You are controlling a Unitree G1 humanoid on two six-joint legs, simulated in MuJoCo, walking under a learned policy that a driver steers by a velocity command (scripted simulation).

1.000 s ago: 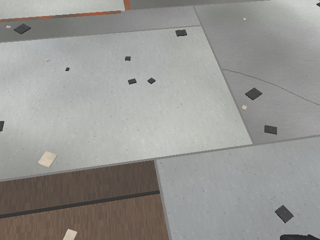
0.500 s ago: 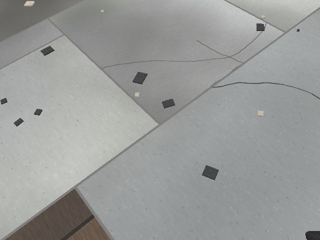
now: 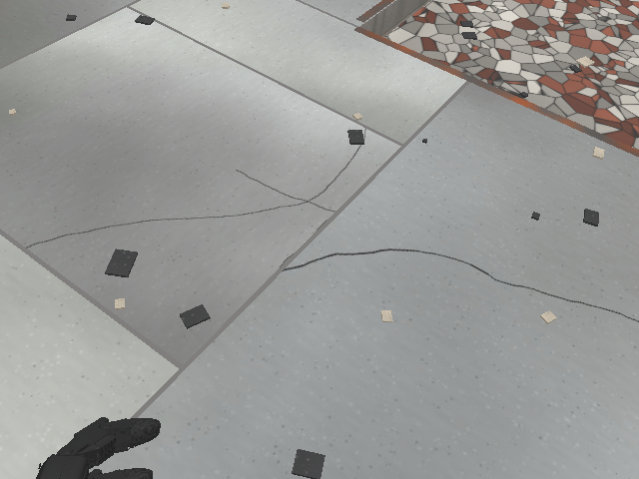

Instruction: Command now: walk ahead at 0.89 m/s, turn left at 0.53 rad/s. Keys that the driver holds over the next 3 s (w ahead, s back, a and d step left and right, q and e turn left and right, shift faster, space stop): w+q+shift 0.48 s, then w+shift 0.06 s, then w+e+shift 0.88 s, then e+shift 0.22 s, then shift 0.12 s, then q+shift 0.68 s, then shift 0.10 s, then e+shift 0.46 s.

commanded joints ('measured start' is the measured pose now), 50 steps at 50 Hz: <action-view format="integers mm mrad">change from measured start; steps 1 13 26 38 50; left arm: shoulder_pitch -203 226 161 163 310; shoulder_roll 35 66 335 93 199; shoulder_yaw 14 51 109 16 79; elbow -105 89 141 158 140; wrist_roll -13 35 -2 -42 -51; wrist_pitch -36 13 27 72 72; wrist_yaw -20 22 24 15 -48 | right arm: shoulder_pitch -84 -337 -219 -298 -336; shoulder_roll -177 -89 -278 -154 -314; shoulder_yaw -35 -18 -87 -47 -80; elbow -72 -201 -243 -132 -119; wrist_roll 16 23 21 -42 -54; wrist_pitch -9 10 47 -76 -5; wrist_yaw -17 6 61 31 -76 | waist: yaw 39 203 -81 144 329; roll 181 -82 -92 28 181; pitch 111 77 -63 129 -38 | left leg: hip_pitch -211 -851 -86 -208 113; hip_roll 136 172 -71 166 202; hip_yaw -188 68 345 99 398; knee -142 1035 511 -159 313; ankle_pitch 115 42 192 289 1664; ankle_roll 163 4 134 68 -97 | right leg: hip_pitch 169 696 591 -33 388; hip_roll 75 -273 -240 -148 122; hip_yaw -60 215 -283 85 -267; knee -171 -545 -124 440 -16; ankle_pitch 62 -182 1177 38 137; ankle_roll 30 -180 -101 -73 -166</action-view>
